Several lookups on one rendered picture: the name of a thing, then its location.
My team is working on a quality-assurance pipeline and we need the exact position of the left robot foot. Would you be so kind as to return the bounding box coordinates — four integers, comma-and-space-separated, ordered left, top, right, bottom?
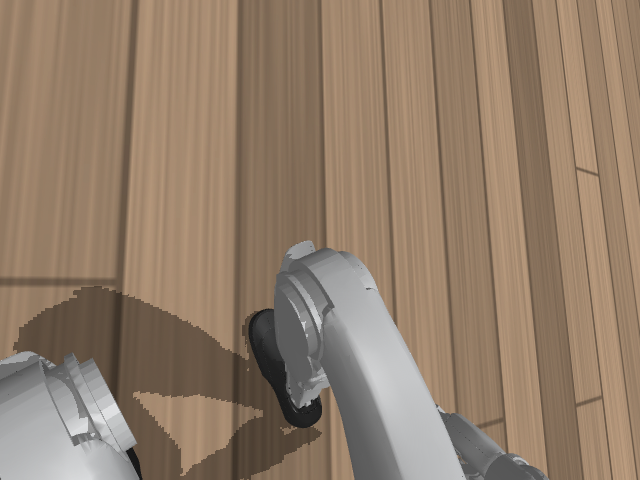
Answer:
126, 447, 143, 480

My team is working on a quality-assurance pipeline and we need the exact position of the right robot arm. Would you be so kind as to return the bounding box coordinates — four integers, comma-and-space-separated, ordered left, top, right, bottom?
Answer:
484, 453, 549, 480

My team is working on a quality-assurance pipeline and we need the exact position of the right robot foot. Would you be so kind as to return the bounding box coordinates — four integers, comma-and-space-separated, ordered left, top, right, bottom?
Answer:
248, 309, 322, 428

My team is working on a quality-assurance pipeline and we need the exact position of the right robot hand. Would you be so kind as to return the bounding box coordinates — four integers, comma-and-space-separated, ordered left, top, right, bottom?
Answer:
435, 404, 506, 480

